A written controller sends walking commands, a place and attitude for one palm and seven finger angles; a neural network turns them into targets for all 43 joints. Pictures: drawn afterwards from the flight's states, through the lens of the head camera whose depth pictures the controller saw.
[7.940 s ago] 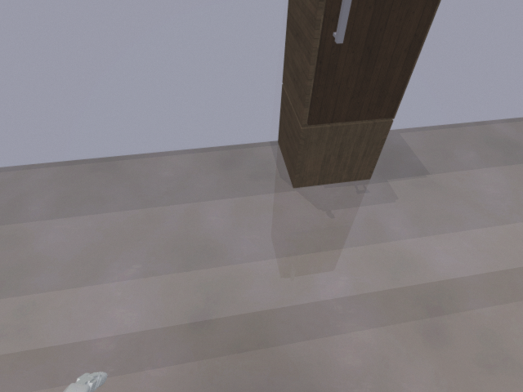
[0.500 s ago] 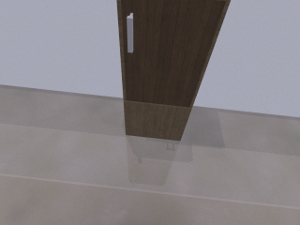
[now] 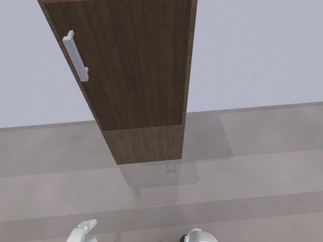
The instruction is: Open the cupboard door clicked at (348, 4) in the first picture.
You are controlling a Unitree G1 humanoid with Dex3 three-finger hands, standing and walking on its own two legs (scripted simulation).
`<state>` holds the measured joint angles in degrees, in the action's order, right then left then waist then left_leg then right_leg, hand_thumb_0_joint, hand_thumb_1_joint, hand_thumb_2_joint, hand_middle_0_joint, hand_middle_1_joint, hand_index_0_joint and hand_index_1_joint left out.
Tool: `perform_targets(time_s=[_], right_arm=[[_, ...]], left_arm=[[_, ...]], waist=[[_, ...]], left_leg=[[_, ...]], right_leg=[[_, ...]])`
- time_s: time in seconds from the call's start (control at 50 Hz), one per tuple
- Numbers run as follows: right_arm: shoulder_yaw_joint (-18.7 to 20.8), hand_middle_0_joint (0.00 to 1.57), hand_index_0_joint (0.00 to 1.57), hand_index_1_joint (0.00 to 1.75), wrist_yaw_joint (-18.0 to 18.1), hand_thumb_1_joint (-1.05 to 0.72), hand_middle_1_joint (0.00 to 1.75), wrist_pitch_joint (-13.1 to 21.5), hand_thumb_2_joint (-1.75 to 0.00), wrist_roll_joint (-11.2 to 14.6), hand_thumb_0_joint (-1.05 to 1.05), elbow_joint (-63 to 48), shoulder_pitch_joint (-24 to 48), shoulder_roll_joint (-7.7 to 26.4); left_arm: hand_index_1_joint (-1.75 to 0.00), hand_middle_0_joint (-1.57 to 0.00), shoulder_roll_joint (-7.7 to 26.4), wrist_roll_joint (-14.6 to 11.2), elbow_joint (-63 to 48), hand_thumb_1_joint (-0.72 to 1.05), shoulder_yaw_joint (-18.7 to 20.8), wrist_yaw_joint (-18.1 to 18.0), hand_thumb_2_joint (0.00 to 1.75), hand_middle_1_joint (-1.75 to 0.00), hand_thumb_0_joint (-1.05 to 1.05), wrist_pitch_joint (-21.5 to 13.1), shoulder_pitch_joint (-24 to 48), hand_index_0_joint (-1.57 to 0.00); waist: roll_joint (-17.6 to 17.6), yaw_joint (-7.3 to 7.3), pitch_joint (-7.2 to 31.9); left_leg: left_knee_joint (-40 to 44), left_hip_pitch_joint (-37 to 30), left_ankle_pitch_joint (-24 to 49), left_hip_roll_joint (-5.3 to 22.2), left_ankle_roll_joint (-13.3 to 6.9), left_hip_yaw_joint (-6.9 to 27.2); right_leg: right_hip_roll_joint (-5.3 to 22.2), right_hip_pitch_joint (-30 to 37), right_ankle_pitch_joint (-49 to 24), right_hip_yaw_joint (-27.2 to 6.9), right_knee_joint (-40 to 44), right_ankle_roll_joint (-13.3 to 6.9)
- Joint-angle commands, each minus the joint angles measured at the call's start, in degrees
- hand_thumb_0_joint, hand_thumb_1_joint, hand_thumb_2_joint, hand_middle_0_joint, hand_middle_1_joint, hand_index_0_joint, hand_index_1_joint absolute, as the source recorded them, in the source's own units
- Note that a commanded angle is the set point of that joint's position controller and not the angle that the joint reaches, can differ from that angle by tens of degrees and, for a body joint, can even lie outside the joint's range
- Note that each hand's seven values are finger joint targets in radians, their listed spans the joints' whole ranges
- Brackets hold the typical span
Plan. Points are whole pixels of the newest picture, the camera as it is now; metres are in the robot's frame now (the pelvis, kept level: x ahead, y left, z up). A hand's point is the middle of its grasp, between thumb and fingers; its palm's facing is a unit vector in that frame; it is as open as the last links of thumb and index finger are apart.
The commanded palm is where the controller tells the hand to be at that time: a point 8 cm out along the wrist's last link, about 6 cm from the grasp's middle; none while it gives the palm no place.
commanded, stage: take the last steps up to it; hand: left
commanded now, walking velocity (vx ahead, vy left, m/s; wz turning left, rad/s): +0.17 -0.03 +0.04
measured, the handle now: (78, 56) +0.63 +0.27 +0.12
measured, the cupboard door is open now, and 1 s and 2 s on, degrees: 0 0 0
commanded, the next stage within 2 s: come to a stop and stand still in 0.08 s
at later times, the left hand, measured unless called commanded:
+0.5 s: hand out of the picture +0.08 +0.15 -0.16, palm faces +0.12 -0.98 -0.15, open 7.3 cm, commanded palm none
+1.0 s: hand out of the picture +0.11 +0.18 -0.15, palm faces +0.00 -0.98 -0.21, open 7.4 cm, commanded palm none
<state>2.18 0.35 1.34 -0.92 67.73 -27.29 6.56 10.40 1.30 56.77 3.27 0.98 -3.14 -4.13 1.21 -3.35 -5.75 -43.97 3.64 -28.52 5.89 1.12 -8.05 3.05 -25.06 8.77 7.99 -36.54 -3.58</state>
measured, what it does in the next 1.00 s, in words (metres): steps on the spot: left foot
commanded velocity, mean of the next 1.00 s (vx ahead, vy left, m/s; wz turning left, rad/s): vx -0.05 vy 0.01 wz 0.01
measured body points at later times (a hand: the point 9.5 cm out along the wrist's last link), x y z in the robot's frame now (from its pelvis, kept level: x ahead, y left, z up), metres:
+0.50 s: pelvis +0.09 +0.00 +0.02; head +0.10 +0.01 +0.47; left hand +0.07 +0.20 -0.15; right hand +0.17 -0.23 -0.13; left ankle +0.12 +0.11 -0.72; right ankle +0.11 -0.09 -0.72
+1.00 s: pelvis +0.08 +0.00 +0.02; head +0.08 +0.00 +0.47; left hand +0.11 +0.23 -0.13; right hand +0.06 -0.22 -0.14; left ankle +0.11 +0.11 -0.71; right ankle +0.11 -0.09 -0.72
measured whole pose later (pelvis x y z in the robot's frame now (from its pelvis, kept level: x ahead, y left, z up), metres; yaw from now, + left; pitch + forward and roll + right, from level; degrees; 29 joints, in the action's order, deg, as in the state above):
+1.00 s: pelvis +0.08 +0.00 +0.02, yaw -1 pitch -1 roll -1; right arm 1.4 0.0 -2.0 -1.2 61.3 -18.6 9.9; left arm 8.6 1.2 60.0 0.4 -2.2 -0.2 -15.0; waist 2.4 -1.2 -0.9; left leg -35.2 18.0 -18.2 3.1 -0.4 -3.7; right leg -1.0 -14.3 12.3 8.4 -27.2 -3.2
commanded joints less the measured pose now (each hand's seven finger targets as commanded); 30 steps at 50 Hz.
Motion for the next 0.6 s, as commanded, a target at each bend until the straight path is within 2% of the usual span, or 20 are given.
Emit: perform_targets(time_s=[0.0,0.02,0.04,0.06,0.08,0.1,0.12,0.18,0.26,0.28,0.32,0.34,0.36,0.38,0.4,0.42,0.44,0.48,0.52,0.58], right_arm=[[1.31,0.20,0.20,0.30,0.33,-0.90,0.30,1.35,-0.90,0.67,0.00,-6.16,3.82,5.14],[1.33,0.20,0.20,0.30,0.33,-0.90,0.30,0.79,-0.90,0.29,0.00,-6.01,4.01,5.14],[1.33,0.20,0.20,0.30,0.25,-0.90,0.30,0.22,-0.90,-0.10,0.00,-5.60,3.48,4.47],[1.13,0.20,0.20,0.30,0.23,-0.90,0.30,-0.49,-0.90,-0.42,0.00,-4.80,1.69,3.38],[0.97,0.20,0.20,0.30,0.18,-0.90,0.30,-0.99,-0.90,-0.60,0.00,-4.37,0.26,3.00],[0.99,0.20,0.20,0.30,0.15,-0.90,0.30,-1.38,-0.90,-0.64,0.00,-4.53,0.17,2.82],[1.01,0.20,0.20,0.30,0.18,-0.90,0.30,-1.66,-0.90,-0.83,0.00,-4.67,0.30,2.68],[0.52,0.20,0.20,0.30,-0.02,-0.90,0.30,-1.66,-0.90,-0.64,0.00,-5.67,3.30,2.24],[-0.69,0.20,0.20,0.30,0.69,-0.90,0.30,-1.35,-0.90,0.21,0.00,-6.37,7.63,2.27],[-0.70,0.20,0.20,0.30,0.85,-0.90,0.30,-1.40,-0.90,0.41,0.00,-6.56,8.94,2.74],[-0.44,0.20,0.20,0.30,1.17,-0.90,0.30,-1.66,-0.90,0.61,0.00,-6.53,8.89,3.75],[-0.20,0.20,0.20,0.30,1.22,-0.90,0.30,-1.62,-0.90,0.67,0.00,-6.32,8.53,4.35],[-0.06,0.20,0.20,0.30,1.35,-0.90,0.30,-1.38,-0.90,0.62,0.00,-6.41,8.58,5.80],[0.16,0.20,0.20,0.30,1.60,-0.90,0.30,-1.08,-0.90,0.37,0.00,-7.04,9.23,7.54],[0.37,0.20,0.20,0.30,1.85,-0.90,0.30,-1.21,-0.90,0.18,0.00,-7.82,10.55,8.75],[0.44,0.20,0.20,0.30,2.05,-0.90,0.30,-1.53,-0.90,0.05,0.00,-8.42,11.93,9.31],[0.36,0.20,0.20,0.30,2.17,-0.90,0.30,-1.48,-0.90,0.19,0.00,-8.30,13.17,9.13],[0.48,0.20,0.20,0.30,2.36,-0.90,0.30,-1.92,-0.90,0.25,0.00,-9.50,15.63,9.63],[0.85,0.20,0.20,0.30,2.32,-0.90,0.30,-2.04,-0.90,0.24,0.00,-10.31,16.83,9.91],[1.21,0.20,0.20,0.30,2.07,-0.90,0.30,-2.12,-0.90,0.27,0.00,-10.84,17.05,9.79]], left_arm=[[-0.30,-0.20,11.15,-0.80,2.65,0.90,2.09,-1.66,0.90,-0.30,0.00,-0.14,-16.26,-0.20],[-0.30,-0.20,9.08,-0.88,1.55,0.90,1.35,-1.74,0.90,-0.30,0.00,-0.02,-11.94,-0.20],[-0.30,-0.20,7.01,-0.88,0.87,0.90,0.88,-2.02,0.90,-0.30,0.00,-0.13,-9.00,-0.20],[-0.30,-0.20,5.57,-0.71,0.59,0.90,0.30,-2.09,0.90,-0.30,0.00,-0.32,-7.18,-0.20],[-0.30,-0.20,4.61,-0.58,0.75,0.90,0.02,-2.11,0.90,-0.30,0.00,-0.55,-7.06,-0.20],[-0.30,-0.20,4.08,-0.45,1.20,0.90,-0.18,-2.14,0.90,-0.30,0.00,-0.56,-7.23,-0.20],[-0.30,-0.20,3.06,-0.19,1.25,0.90,0.07,-2.23,0.90,-0.30,0.00,-0.61,-8.05,-0.20],[-0.30,-0.20,3.27,-0.25,2.32,0.90,-0.43,-2.17,0.90,-0.30,0.00,-0.53,-9.82,-0.20],[-0.30,-0.20,4.11,-0.09,3.50,0.90,-0.84,-2.49,0.90,-0.30,0.00,0.21,-11.58,-0.20],[-0.30,-0.20,4.60,-0.18,3.87,0.90,-0.79,-2.64,0.90,-0.30,0.00,0.50,-12.16,-0.20],[-0.30,-0.20,5.40,-0.47,4.24,0.90,-0.60,-3.04,0.90,-0.30,0.00,1.10,-12.21,-0.20],[-0.30,-0.20,5.26,-0.52,4.38,0.90,-0.53,-3.20,0.90,-0.30,0.00,1.49,-12.02,-0.20],[-0.30,-0.20,4.69,-0.73,4.29,0.90,-0.58,-3.28,0.90,-0.30,0.00,1.89,-12.87,-0.20],[-0.30,-0.20,3.59,-0.87,3.93,0.90,-0.56,-3.45,0.90,-0.30,0.00,2.26,-14.04,-0.20],[-0.30,-0.20,2.76,-0.81,3.74,0.90,-0.79,-3.67,0.90,-0.30,0.00,2.62,-14.80,-0.20],[-0.30,-0.20,2.28,-0.57,3.67,0.90,-0.96,-3.76,0.90,-0.30,0.00,2.98,-15.30,-0.20],[-0.30,-0.20,2.46,-0.57,3.80,0.90,-0.95,-3.65,0.90,-0.30,0.00,3.52,-14.82,-0.20],[-0.30,-0.20,3.02,-0.62,3.61,0.90,-0.81,-3.31,0.90,-0.30,0.00,4.01,-15.26,-0.20],[-0.30,-0.20,3.06,-0.38,3.43,0.90,-0.75,-3.06,0.90,-0.30,0.00,4.08,-15.99,-0.20],[-0.30,-0.20,3.38,-0.04,2.70,0.90,-0.65,-2.84,0.90,-0.30,0.00,3.98,-15.58,-0.20]], waist=[[-9.13,7.80,10.27],[-5.38,5.18,6.98],[-2.64,3.50,5.53],[-3.27,1.60,4.45],[-3.93,0.81,4.62],[-6.09,0.39,3.69],[-6.34,0.28,3.78],[-5.16,1.25,2.99],[-3.95,3.03,4.98],[-4.74,3.52,5.32],[-5.60,2.97,6.26],[-5.26,2.65,6.34],[-2.80,2.84,6.56],[0.54,3.56,6.81],[2.10,4.24,6.02],[1.48,4.56,4.62],[6.63,4.68,4.09],[8.51,5.17,3.96],[6.76,5.12,5.44],[1.86,4.56,6.80]], left_leg=[[-32.91,26.86,1.29,-0.11,-2.43,7.78],[-32.24,26.22,5.15,1.36,-2.13,8.51],[-29.73,23.70,8.18,2.47,-1.85,8.47],[-27.19,21.86,10.04,2.55,-1.20,7.97],[-24.74,20.48,11.20,2.26,-0.70,7.32],[-21.85,19.51,11.17,2.26,-0.28,6.65],[-19.21,19.20,11.30,2.17,0.01,6.21],[-10.78,19.49,12.34,1.26,0.49,5.44],[3.24,16.02,10.72,-0.62,1.22,5.74],[5.48,14.49,10.74,-0.97,1.16,5.85],[12.10,10.79,14.33,-1.28,1.07,6.25],[16.77,7.54,19.92,-1.29,0.86,6.37],[19.29,4.64,29.44,0.50,-0.05,7.87],[19.20,3.28,40.49,4.32,-1.80,10.30],[19.47,4.33,45.08,6.72,-3.45,11.23],[19.90,5.64,43.07,7.07,-4.24,11.21],[22.33,7.35,43.40,7.60,-5.31,12.77],[24.86,10.05,38.50,8.38,-6.79,13.72],[24.27,10.20,34.17,7.68,-6.69,13.17],[23.27,10.72,24.48,5.68,-5.53,12.38]], right_leg=[[19.43,23.36,-1.21,-26.43,21.47,-8.90],[17.92,17.13,3.71,-22.71,22.94,-7.58],[16.16,12.09,4.04,-17.82,24.17,-6.23],[14.38,7.85,3.56,-13.49,25.51,-4.81],[13.05,6.36,2.12,-10.87,26.17,-4.37],[12.49,4.13,2.50,-9.29,26.82,-4.42],[12.03,3.76,3.12,-8.97,27.24,-4.91],[11.46,5.55,-0.28,-8.86,27.59,-5.76],[11.96,12.00,-16.20,-9.74,22.78,-6.40],[12.33,12.71,-19.38,-10.05,21.24,-6.41],[12.10,13.47,-21.22,-9.64,17.75,-5.45],[11.26,12.30,-20.22,-9.11,15.34,-4.06],[9.20,11.14,-17.85,-8.03,12.82,-1.85],[6.36,10.37,-13.97,-6.59,10.80,0.20],[4.41,10.28,-8.83,-5.64,10.31,1.48],[3.31,10.04,-5.03,-5.54,10.46,2.01],[2.71,10.95,-1.60,-4.12,8.76,2.75],[1.64,12.87,4.76,-4.10,6.12,3.02],[1.64,13.28,3.86,-4.92,6.87,2.81],[2.25,13.30,1.67,-6.62,9.96,2.54]])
